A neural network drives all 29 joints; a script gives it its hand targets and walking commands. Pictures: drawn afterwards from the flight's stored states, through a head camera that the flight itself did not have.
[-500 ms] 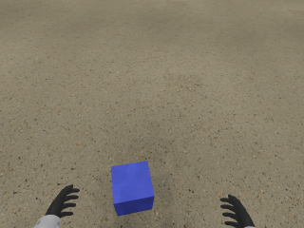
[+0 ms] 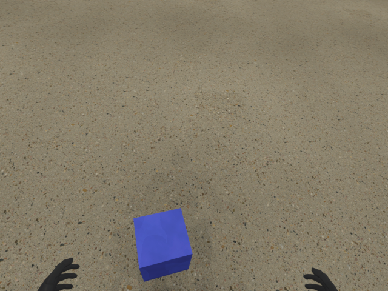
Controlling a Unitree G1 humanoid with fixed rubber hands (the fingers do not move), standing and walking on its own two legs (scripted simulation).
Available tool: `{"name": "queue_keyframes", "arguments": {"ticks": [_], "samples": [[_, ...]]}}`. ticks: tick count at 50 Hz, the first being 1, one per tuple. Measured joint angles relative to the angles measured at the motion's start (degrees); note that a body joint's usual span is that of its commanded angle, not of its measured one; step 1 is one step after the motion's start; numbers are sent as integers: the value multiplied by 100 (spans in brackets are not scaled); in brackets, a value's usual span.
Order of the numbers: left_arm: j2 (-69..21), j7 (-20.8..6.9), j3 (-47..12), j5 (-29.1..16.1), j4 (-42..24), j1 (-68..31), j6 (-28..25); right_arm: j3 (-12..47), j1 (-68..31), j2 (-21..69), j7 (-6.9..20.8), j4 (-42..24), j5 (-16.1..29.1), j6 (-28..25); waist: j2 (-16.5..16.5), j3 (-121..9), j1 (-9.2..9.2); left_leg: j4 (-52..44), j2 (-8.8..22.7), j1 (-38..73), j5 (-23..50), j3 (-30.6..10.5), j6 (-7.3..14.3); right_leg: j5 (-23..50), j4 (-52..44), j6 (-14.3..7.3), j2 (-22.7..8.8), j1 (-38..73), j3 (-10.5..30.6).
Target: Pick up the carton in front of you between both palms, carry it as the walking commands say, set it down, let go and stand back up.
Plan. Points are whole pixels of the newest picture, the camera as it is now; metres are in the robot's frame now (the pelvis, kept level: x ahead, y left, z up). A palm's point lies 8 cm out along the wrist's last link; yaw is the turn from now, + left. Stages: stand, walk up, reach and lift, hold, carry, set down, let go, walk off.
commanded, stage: stand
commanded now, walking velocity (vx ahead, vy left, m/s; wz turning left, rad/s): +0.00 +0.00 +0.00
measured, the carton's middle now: (162, 245) +0.40 +0.09 -0.65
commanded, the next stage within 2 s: none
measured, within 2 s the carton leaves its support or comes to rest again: neither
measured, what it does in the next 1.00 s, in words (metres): stands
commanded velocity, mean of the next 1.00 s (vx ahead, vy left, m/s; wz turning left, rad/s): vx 0.00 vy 0.00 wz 0.00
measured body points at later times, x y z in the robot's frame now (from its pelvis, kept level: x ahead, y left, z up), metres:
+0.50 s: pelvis -0.02 +0.00 +0.01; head -0.02 +0.02 +0.46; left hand +0.08 +0.30 -0.12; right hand +0.09 -0.31 -0.09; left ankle -0.01 +0.09 -0.74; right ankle -0.08 -0.13 -0.74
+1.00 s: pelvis -0.03 +0.00 +0.01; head -0.03 +0.02 +0.46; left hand +0.06 +0.31 -0.12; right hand +0.07 -0.32 -0.10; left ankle -0.01 +0.09 -0.74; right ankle -0.08 -0.13 -0.74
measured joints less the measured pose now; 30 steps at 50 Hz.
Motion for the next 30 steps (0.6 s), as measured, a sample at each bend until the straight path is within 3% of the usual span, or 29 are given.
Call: {"name": "queue_keyframes", "arguments": {"ticks": [30], "samples": [[87,-28,-101,-35,910,26,-77,38,-138,-196,39,877,67,-45,95,67,35,-500,24,254,424,-21,-7,411,-474,2,3,237,-10]]}}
